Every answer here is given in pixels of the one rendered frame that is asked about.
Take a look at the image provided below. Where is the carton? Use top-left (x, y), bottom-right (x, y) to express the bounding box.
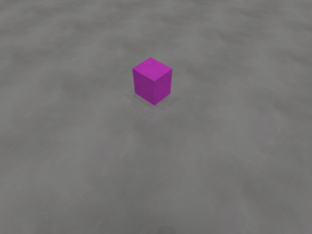
top-left (133, 58), bottom-right (173, 105)

